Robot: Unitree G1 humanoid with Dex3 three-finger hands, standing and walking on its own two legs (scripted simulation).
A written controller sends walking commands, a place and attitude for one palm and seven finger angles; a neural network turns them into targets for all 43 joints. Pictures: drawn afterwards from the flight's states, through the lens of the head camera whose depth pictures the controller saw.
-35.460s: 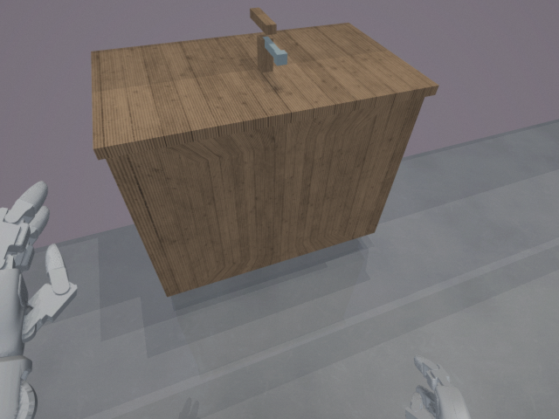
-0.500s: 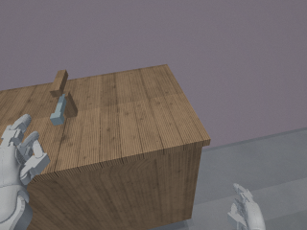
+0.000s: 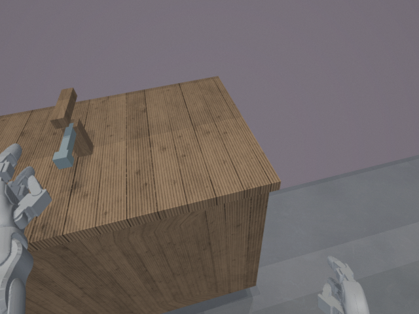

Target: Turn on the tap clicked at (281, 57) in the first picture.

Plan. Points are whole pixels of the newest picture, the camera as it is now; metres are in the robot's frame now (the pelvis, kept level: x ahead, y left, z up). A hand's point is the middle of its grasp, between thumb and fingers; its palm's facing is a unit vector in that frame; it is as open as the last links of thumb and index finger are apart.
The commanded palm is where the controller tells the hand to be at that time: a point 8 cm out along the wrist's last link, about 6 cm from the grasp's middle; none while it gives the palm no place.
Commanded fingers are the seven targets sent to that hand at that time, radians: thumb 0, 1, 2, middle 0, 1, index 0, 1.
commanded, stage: reach beside the lever's end, fingers flat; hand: left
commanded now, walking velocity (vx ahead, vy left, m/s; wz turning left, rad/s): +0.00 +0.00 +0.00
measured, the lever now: (63, 159) +0.37 +0.35 +0.13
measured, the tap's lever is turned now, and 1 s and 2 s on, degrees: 0 0 2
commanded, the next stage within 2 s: push the lever round in 1.44 s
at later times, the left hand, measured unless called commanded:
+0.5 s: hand (39, 182) +0.29 +0.34 +0.15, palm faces +0.55 -0.83 -0.09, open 7.7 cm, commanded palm +0.25 +0.37 +0.15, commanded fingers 0.00 0.90 0.90 -0.16 -0.19 -0.16 -0.19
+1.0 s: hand (45, 167) +0.34 +0.37 +0.13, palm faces +0.55 -0.83 -0.09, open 7.8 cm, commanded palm +0.29 +0.40 +0.13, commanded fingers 0.00 0.90 0.90 -0.15 -0.15 -0.15 -0.15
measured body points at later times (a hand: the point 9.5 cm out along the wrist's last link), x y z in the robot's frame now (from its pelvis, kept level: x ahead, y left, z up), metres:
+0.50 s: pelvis +0.00 +0.04 +0.01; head -0.01 +0.01 +0.46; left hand +0.25 +0.38 +0.16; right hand +0.18 -0.21 -0.08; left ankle +0.03 +0.15 -0.72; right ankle +0.00 +0.00 -0.72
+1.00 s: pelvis +0.00 +0.07 +0.01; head +0.00 +0.06 +0.46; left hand +0.30 +0.41 +0.14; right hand +0.16 -0.19 -0.08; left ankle +0.03 +0.15 -0.72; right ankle +0.00 +0.00 -0.72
